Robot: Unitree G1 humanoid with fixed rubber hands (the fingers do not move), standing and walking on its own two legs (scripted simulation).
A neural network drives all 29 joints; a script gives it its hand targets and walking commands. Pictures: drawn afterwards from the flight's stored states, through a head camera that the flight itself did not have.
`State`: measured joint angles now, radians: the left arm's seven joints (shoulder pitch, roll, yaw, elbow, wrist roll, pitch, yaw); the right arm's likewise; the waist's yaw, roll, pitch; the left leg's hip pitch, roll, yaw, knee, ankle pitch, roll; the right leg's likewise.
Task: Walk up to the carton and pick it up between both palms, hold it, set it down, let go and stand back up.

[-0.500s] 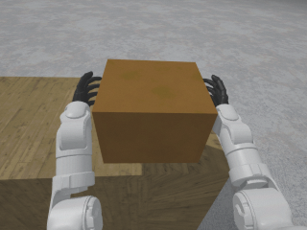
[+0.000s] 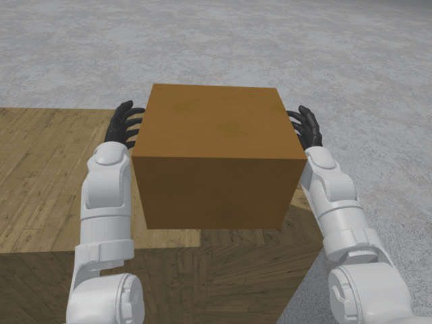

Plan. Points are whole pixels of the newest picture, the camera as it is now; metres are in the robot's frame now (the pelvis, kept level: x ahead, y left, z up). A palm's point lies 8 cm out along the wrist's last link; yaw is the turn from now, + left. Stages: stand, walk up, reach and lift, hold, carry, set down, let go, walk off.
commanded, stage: hold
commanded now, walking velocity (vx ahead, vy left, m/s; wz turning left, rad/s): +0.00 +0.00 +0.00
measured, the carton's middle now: (215, 154) +0.39 +0.01 +0.15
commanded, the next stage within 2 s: none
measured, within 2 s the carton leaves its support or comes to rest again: neither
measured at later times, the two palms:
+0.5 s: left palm (120, 140) +0.35 +0.17 +0.20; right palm (316, 147) +0.35 -0.17 +0.20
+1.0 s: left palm (118, 142) +0.35 +0.18 +0.20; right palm (312, 148) +0.35 -0.17 +0.19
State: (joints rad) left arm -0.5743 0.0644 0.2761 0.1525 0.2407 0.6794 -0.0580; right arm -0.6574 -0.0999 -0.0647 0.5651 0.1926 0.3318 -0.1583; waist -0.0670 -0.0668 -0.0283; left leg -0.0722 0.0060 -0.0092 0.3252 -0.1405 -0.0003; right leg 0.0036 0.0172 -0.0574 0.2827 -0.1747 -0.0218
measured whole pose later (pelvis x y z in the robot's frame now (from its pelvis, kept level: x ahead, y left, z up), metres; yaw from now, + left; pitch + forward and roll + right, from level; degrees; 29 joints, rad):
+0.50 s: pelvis +0.00 +0.00 +0.00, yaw +0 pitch -7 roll +0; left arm -0.55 0.04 0.28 0.09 0.25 0.70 -0.06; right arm -0.63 -0.10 -0.07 0.51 0.19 0.35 -0.15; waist -0.08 -0.06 -0.04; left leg -0.04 0.00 0.00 0.31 -0.14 0.00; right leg 0.03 0.02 -0.05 0.27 -0.18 -0.02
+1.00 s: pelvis +0.00 +0.00 +0.00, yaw +0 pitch -7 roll +0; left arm -0.54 0.04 0.28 0.06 0.26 0.71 -0.07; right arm -0.62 -0.09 -0.07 0.49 0.19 0.34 -0.15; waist -0.08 -0.07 -0.02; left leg -0.04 0.00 0.00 0.31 -0.14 0.01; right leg 0.03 0.01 -0.05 0.27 -0.17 -0.02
